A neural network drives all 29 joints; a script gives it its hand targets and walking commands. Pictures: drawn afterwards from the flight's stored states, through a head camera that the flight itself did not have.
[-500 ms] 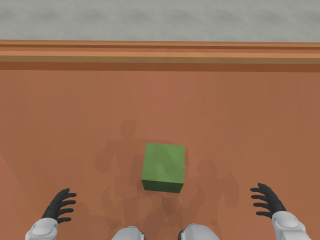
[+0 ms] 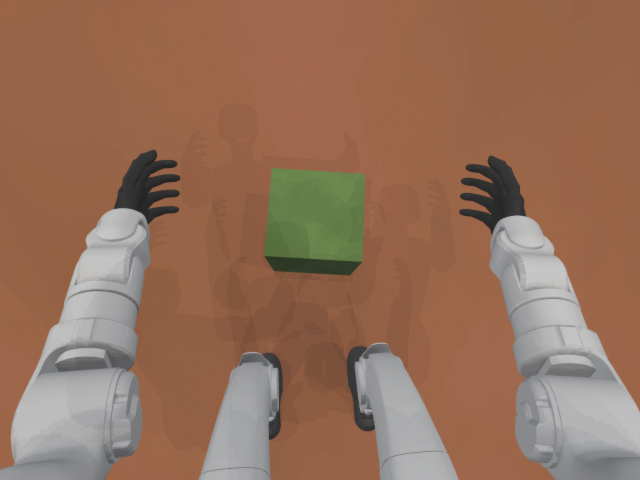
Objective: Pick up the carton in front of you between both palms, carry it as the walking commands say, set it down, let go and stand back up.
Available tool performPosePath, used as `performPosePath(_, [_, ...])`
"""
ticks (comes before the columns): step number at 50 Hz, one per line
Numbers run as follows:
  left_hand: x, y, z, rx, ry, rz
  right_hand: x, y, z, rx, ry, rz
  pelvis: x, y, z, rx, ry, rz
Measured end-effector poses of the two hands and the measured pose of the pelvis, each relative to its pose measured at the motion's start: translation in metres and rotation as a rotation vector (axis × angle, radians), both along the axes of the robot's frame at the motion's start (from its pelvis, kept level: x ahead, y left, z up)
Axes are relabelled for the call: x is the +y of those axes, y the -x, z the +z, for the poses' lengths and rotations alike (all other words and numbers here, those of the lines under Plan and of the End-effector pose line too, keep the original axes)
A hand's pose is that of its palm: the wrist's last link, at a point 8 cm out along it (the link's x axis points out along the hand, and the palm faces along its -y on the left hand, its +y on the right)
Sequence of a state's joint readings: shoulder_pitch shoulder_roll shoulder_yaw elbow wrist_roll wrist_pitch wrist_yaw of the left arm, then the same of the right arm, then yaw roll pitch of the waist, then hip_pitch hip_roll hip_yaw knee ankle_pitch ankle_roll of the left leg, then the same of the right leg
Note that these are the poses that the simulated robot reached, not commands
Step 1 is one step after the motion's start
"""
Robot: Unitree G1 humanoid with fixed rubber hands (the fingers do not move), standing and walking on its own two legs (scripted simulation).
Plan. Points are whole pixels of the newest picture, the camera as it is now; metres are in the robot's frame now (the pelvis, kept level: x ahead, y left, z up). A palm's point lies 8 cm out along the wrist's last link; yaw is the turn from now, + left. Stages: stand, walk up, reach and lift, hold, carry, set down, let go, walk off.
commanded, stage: reach and lift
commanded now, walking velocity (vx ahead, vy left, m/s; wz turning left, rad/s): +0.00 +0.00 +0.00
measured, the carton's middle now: (314, 227) +0.51 -0.02 -0.56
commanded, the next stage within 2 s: none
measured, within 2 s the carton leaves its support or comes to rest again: neither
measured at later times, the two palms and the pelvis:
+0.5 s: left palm (195, 149) +0.55 +0.17 -0.17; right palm (442, 165) +0.50 -0.21 -0.17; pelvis +0.01 +0.01 -0.04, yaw +0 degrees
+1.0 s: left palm (227, 206) +0.53 +0.17 -0.41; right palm (406, 216) +0.49 -0.21 -0.41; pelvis -0.04 +0.01 -0.25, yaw -2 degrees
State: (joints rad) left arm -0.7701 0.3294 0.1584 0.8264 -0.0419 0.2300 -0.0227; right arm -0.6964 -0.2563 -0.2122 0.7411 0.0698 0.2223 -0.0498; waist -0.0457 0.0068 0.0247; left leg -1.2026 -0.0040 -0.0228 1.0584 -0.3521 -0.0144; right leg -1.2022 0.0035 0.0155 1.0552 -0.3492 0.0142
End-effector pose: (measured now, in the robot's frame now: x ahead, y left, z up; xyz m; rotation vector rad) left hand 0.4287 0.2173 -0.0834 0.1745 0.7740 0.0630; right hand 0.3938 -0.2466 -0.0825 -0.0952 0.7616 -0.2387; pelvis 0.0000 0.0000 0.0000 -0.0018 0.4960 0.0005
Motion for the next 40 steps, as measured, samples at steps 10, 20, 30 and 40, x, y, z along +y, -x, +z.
performPosePath(10, [-0.03, -0.075, -0.016, -0.063, 0.063, -0.021, 0.023, -0.068, -0.02, -0.074, -0.051, -0.032, 0.003, 0.025, -0.024, 0.137, 0.006, 0.005])
performPosePath(20, [-0.048, -0.123, -0.053, -0.115, 0.085, -0.036, 0.036, -0.11, -0.054, -0.127, -0.058, -0.039, 0.006, 0.008, -0.033, 0.282, 0.009, 0.006])
performPosePath(30, [-0.052, -0.114, -0.135, -0.082, 0.087, -0.012, 0.036, -0.103, -0.131, -0.088, -0.062, -0.051, 0.007, -0.012, -0.074, 0.429, 0.018, -0.001])
performPosePath(40, [-0.048, -0.101, -0.252, -0.088, 0.068, -0.002, 0.031, -0.093, -0.246, -0.079, -0.052, -0.045, 0.007, 0.009, -0.173, 0.431, 0.017, -0.01])
